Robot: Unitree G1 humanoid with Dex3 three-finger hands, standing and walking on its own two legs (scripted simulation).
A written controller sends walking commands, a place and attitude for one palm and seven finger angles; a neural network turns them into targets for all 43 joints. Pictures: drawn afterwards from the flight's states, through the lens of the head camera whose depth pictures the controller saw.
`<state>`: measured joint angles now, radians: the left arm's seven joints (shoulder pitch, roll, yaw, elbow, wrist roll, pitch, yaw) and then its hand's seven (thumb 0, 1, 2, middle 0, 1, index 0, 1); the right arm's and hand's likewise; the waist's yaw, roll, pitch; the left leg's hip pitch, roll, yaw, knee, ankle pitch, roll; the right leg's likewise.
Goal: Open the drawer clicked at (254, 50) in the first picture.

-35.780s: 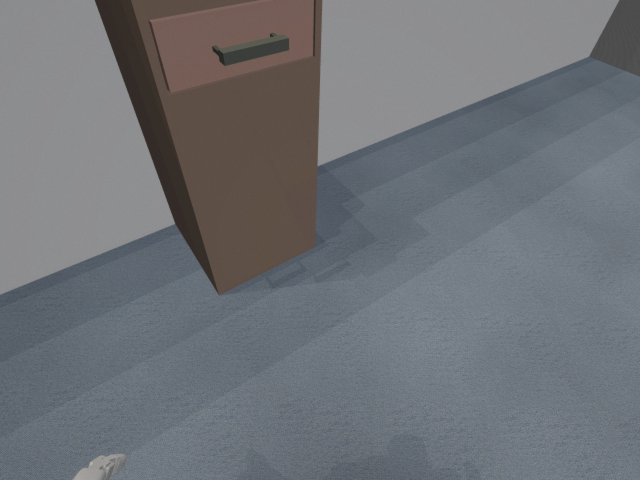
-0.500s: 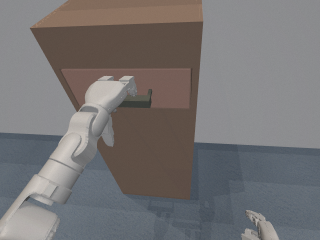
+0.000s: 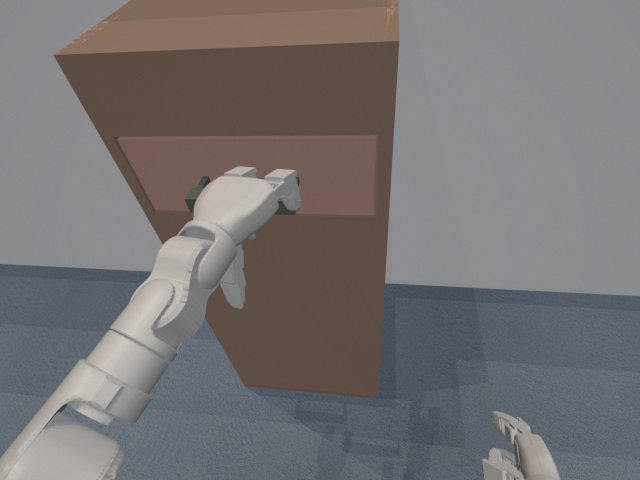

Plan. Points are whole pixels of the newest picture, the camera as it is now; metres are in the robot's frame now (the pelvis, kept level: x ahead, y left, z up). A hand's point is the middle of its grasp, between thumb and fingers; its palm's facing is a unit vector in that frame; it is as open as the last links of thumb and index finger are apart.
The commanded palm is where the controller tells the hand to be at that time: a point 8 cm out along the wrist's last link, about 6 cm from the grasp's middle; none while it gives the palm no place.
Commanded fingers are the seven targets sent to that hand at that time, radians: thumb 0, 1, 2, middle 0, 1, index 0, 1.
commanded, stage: re-aim the fingers above the handle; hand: left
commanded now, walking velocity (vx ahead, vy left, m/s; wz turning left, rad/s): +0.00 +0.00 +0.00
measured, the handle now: (245, 191) +0.49 +0.16 +0.10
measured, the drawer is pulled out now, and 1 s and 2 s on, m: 0.00 0.00 0.00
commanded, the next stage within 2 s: lower the fingers behind the handle in 0.68 s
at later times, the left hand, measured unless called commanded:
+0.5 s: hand (257, 256) +0.34 +0.11 +0.13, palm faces -0.06 -0.11 -0.99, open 13.8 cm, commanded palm +0.37 +0.17 +0.23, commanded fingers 0.00 -0.50 0.30 -0.30 -1.20 -0.30 -1.20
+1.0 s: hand (239, 266) +0.34 +0.13 +0.11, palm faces -0.10 -0.10 -0.99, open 13.8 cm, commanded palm +0.36 +0.19 +0.21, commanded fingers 0.00 -0.50 0.30 -0.30 -1.20 -0.30 -1.20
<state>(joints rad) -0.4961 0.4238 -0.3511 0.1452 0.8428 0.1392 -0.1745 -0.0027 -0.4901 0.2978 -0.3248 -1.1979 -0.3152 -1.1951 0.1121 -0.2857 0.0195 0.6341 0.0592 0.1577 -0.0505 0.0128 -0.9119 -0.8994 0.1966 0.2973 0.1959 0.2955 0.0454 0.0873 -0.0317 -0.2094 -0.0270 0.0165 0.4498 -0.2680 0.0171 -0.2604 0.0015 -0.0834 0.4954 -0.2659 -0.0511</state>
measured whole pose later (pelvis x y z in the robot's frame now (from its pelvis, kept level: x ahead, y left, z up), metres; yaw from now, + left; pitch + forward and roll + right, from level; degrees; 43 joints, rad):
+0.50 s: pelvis +0.00 +0.01 +0.00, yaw +0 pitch +1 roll +1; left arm -0.39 0.43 -0.37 0.01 0.81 0.05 -0.16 0.00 -0.49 0.30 -0.33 -1.20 -0.32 -1.19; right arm 0.13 -0.29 0.00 0.64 0.05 0.14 -0.06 0.01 -0.91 -0.90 0.20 0.30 0.20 0.30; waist 0.06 0.09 -0.03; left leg -0.20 -0.03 0.02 0.45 -0.27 0.03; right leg -0.25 0.00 -0.07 0.49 -0.26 -0.04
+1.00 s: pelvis -0.01 +0.02 +0.00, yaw +0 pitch +1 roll +0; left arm -0.40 0.45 -0.34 0.10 0.82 -0.01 -0.15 0.00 -0.49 0.30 -0.33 -1.20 -0.32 -1.19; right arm 0.15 -0.29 0.01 0.64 0.05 0.13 -0.07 0.01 -0.91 -0.90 0.20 0.30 0.20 0.30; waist 0.05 0.07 -0.01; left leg -0.22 -0.04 0.03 0.46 -0.26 0.04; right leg -0.27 -0.01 -0.07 0.48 -0.24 -0.03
